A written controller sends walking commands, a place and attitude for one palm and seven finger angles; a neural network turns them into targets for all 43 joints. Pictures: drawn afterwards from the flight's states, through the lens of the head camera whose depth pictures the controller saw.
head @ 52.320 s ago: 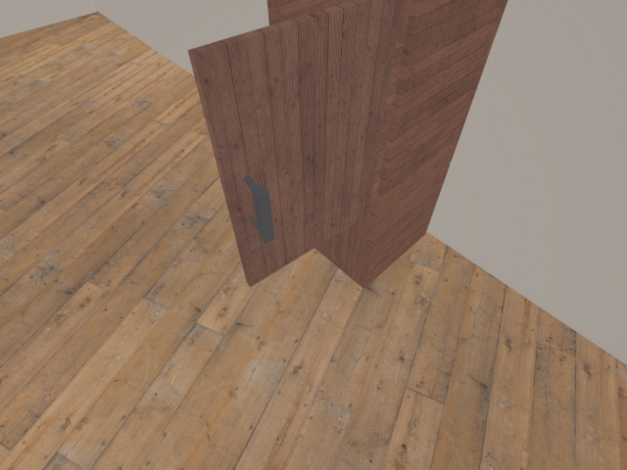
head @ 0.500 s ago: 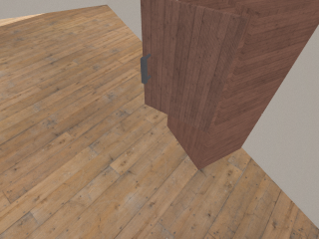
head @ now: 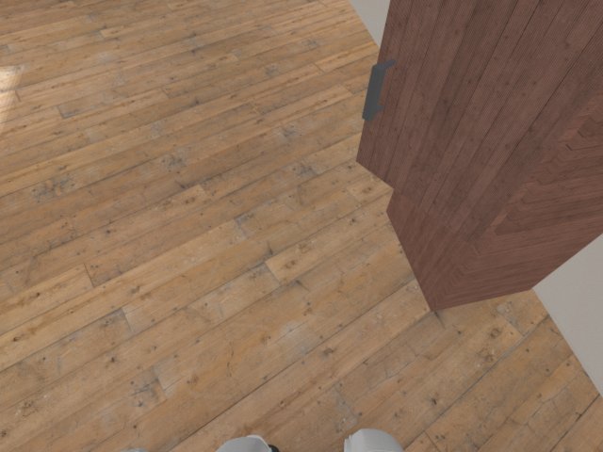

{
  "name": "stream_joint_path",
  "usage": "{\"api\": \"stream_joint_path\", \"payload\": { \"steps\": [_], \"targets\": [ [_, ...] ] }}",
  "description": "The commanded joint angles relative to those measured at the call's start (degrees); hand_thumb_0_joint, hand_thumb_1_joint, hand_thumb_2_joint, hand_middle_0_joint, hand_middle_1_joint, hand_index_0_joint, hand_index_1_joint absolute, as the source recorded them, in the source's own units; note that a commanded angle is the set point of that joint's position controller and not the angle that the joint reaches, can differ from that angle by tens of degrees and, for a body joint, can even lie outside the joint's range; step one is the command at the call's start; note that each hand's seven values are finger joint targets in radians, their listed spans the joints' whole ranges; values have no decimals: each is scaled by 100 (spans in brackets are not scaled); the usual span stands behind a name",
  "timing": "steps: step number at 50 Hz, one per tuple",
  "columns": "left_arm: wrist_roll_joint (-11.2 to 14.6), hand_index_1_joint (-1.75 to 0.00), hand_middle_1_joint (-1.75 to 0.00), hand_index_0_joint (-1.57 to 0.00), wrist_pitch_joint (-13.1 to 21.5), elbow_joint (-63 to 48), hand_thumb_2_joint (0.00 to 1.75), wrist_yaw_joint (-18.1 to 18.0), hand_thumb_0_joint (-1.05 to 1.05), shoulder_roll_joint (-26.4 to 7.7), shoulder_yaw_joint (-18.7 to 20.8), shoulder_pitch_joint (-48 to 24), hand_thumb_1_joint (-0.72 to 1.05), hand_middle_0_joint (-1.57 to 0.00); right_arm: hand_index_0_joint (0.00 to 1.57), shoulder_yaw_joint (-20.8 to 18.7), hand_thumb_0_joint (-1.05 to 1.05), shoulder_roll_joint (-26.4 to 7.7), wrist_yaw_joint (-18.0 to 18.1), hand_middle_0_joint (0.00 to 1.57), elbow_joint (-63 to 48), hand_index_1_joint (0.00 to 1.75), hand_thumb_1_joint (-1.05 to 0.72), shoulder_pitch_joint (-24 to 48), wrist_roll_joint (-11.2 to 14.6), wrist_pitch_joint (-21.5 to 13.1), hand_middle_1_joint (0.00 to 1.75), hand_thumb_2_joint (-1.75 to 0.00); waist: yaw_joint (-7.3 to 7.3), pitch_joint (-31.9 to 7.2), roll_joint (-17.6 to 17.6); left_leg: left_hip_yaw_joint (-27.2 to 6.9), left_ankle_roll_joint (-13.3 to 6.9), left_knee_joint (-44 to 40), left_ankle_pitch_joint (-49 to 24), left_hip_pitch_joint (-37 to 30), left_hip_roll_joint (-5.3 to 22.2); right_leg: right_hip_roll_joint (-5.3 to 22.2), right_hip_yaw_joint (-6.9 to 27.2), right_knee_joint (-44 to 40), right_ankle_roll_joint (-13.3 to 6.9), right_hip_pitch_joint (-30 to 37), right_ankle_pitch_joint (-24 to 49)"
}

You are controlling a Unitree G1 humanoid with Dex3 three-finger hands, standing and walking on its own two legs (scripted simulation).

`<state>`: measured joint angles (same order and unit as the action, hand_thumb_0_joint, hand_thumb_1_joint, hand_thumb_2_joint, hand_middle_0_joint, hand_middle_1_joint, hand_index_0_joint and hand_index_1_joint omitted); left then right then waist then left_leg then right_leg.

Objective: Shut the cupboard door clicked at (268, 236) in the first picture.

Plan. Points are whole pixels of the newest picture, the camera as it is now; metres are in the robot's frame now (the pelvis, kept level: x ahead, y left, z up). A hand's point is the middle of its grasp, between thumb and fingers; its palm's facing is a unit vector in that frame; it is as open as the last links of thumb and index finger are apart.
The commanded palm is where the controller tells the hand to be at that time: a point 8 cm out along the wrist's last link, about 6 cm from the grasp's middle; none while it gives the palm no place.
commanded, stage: walk to a spot facing it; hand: left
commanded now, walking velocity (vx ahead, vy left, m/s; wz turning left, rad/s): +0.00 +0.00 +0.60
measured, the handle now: (379, 90) +0.86 -0.16 -0.05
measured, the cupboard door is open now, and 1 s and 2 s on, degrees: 30 30 30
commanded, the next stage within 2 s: turn to face it in 1.92 s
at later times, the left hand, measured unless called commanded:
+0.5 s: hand out of the picture +0.01 +0.16 -0.15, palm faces +0.32 -0.90 -0.29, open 7.4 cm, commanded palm none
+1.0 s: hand out of the picture -0.04 +0.14 -0.14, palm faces +0.63 -0.72 -0.29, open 7.4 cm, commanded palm none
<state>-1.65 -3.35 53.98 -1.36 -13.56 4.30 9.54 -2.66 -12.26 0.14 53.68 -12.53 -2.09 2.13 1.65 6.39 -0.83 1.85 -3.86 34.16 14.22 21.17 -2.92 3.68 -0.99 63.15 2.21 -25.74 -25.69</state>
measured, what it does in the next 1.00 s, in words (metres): steps on the spot, turning left: right foot, then left foot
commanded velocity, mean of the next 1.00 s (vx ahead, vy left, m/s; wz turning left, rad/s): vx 0.07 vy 0.00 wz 0.60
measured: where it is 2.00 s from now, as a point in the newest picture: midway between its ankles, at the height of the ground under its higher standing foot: (225, 417)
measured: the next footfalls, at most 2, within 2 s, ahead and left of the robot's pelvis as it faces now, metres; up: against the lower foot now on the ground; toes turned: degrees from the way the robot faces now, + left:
right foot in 0.26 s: +0.06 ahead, -0.17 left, +0.00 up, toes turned +11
left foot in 0.60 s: -0.01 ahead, +0.08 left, +0.00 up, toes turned +29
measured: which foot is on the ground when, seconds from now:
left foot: down 0.00-0.26, up 0.28-0.58, down 0.60-0.88, up 0.90-1.00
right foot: up 0.00-0.24, down 0.26-0.60, up 0.62-0.86, down 0.88-1.00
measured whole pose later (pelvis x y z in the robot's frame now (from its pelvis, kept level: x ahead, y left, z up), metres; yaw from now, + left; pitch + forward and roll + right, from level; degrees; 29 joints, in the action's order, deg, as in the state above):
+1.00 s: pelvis +0.04 -0.07 +0.00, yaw +40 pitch +0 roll +1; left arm -2.1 0.0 50.1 -0.7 -11.8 3.2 15.1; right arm -4.8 -14.9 -2.2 52.3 -10.0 -2.2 5.0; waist 0.6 3.7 1.9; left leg -1.5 1.1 68.1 23.5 30.1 -0.3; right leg 5.1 -7.3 33.4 0.4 -15.5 -17.7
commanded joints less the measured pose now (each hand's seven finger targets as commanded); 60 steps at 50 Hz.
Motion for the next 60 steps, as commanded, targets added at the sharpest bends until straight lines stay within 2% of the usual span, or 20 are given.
{"api": "stream_joint_path", "payload": {
  "steps": [1, 7, 11, 13, 14, 18, 26, 28, 30, 31, 38, 41, 42, 43, 44, 45, 48, 50, 57, 60],
  "targets": [
    [18, -30, -30, -20, 170, -573, 90, 14, 0, -462, 96, 54, 90, -20, 20, -289, 0, -1173, 123, 20, -295, 30, -90, -341, 25, -133, 30, -90, -5, -1018, 463, -2284, -602, -1692, -857, -1076, 1565, -14, 250, -426, 110, -423, 277],
    [40, -30, -30, -20, 159, -791, 90, 1, 0, -455, 50, -71, 90, -20, 20, -400, 0, -1269, 69, 20, -366, 30, -90, -245, 8, -32, 30, -90, 35, -981, 961, -2402, -525, -1525, -1080, -843, 1305, -333, 97, -1696, 101, 219, 149],
    [59, -30, -30, -20, 212, -651, 90, -43, 0, -732, 132, 732, 90, -20, 20, -423, 0, -1091, 24, 20, -585, 30, -90, 247, 93, 30, 30, -90, -398, -1017, 772, -2260, -83, -1004, -187, 422, 718, -334, 145, -3810, -20, 2088, 1000],
    [-69, -30, -30, -20, 273, -796, 90, -95, 0, -1472, 246, 556, 90, -20, 20, -390, 0, -598, -37, 20, -748, 30, -90, 146, 114, 26, 30, -90, -399, -689, -1376, -592, 638, 1784, 1735, 1606, -415, 2262, 2716, -5298, -1099, 1946, 98],
    [-17, -30, -30, -20, 263, -903, 90, -117, 0, -1385, 184, 213, 90, -20, 20, -440, 0, -819, -66, 20, -726, 30, -90, 52, 34, 59, 30, -90, -184, -595, -661, -703, 588, 2875, 1823, 1215, -60, 2427, 2365, -5107, -1361, 1162, 525],
    [-18, -30, -30, -20, 359, -903, 90, -113, 0, -841, 86, -146, 90, -20, 20, -334, 0, -596, -163, 20, -620, 30, -90, 32, 92, 103, 30, -90, 81, -542, -1034, -307, 725, 3179, 1158, 1108, 369, 1433, 450, -4094, -1069, 1545, 3474],
    [-32, -30, -30, -20, 307, -631, 90, -81, 0, -1171, 250, 713, 90, -20, 20, -195, 0, -493, -175, 20, -787, 30, -90, 530, 143, 38, 30, -90, -297, -774, -1243, 369, 590, 491, 946, 110, 259, 1569, -66, -3332, -801, 2304, 4721],
    [40, -30, -30, -20, 280, -668, 90, -53, 0, -1110, 247, 653, 90, -20, 20, -244, 0, -764, -169, 20, -627, 30, -90, -8, 109, -30, 30, -90, 19, -1097, -679, 216, 468, -857, -475, -1250, 323, 1362, -502, -2366, -382, 1655, 4078],
    [67, -30, -30, -20, 241, -1063, 90, -15, 0, -508, 38, 417, 90, -20, 20, -498, 0, -1797, -102, 20, -485, 30, -90, -700, 73, -52, 30, -90, 400, -1447, 1946, -2580, -854, -1105, -4421, -2615, 2695, 264, -620, -310, 195, -713, -1374],
    [19, -30, -30, -20, 173, -1162, 90, -47, 0, -629, 59, 8, 90, -20, 20, -479, 0, -1687, -30, 20, -354, 30, -90, -895, 63, -42, 30, -90, 500, -1338, 1216, -2367, -1006, -1051, -3890, -2318, 2631, 303, -91, 87, 117, -835, -1163],
    [80, -30, -30, -20, 146, -874, 90, 47, 0, -513, 86, 207, 90, -20, 20, -339, 0, -1315, 88, 20, -666, 30, -90, 266, 14, -44, 30, -90, -19, -908, 1061, -1616, -507, -1049, -2467, -1137, 1532, -31, -107, -1285, 149, 72, -78],
    [46, -30, -30, -20, 208, -665, 90, 108, 0, -537, 127, 946, 90, -20, 20, -341, 0, -1271, 47, 20, -778, 30, -90, 707, 32, 27, 30, -90, -383, -829, 1012, -1680, -278, -1009, 380, 170, 1166, -314, -405, -2634, 126, 1589, 547],
    [0, -30, -30, -20, 259, -548, 90, 118, 0, -740, 189, 1395, 90, -20, 20, -327, 0, -1147, 18, 20, -845, 30, -90, 853, 63, 42, 30, -90, -632, -772, 483, -1444, -57, -425, 1602, 1075, 719, -148, -214, -3375, 87, 2443, 418],
    [-113, -30, -30, -20, 339, -549, 90, 67, 0, -1187, 279, 1685, 90, -20, 20, -260, 0, -712, -27, 20, -975, 30, -90, 778, 114, 32, 30, -90, -799, -655, -1270, -663, 330, 1296, 2377, 2119, -72, 1183, 1497, -4755, -317, 2816, -1245],
    [-59, -30, -30, -20, 318, -660, 90, 34, 0, -1426, 226, 1513, 90, -20, 20, -246, 0, -646, -70, 20, -1074, 30, -90, 900, 75, 15, 30, -90, -778, -355, -1787, -482, 463, 2917, 2274, 2172, -139, 2291, 2958, -5656, -822, 2037, -2080],
    [-10, -30, -30, -20, 351, -794, 90, 20, 0, -1404, 256, 1063, 90, -20, 20, -297, 0, -756, -117, 20, -1060, 30, -90, 711, 25, 42, 30, -90, -418, -403, -1349, -712, 432, 3727, 1801, 1995, 220, 2393, 2998, -5716, -1050, 1481, -2374],
    [-21, -30, -30, -20, 496, -885, 90, 8, 0, -842, 134, 190, 90, -20, 20, -326, 0, -733, -260, 20, -773, 30, -90, 539, -14, 53, 30, -90, 14, -116, -1042, -497, 533, 4015, 576, 1526, 649, 1716, 1137, -5427, -757, 741, -1024],
    [-41, -30, -30, -20, 560, -752, 90, 14, 0, -832, 155, 367, 90, -20, 20, -266, 0, -497, -324, 20, -706, 30, -90, 476, 31, 32, 30, -90, -48, -287, -944, -143, 568, 2992, 579, 1155, 647, 1490, 268, -5233, -689, 1169, -41],
    [-45, -30, -30, -20, 592, -279, 90, 89, 0, -1058, 297, 1203, 90, -20, 20, -139, 0, -274, -352, 20, -823, 30, -90, 822, 85, -192, 30, -90, -485, -464, -968, 508, 393, 471, 1003, 645, 507, 1883, -380, -4621, -808, 2405, 1353],
    [37, -30, -30, -20, 564, -294, 90, 144, 0, -1037, 308, 1006, 90, -20, 20, -226, 0, -656, -298, 20, -543, 30, -90, -238, 42, -313, 30, -90, 101, -963, -145, 599, 232, -956, 387, -1634, 283, 1523, -1173, -2876, -362, 1397, 1570]
  ]
}}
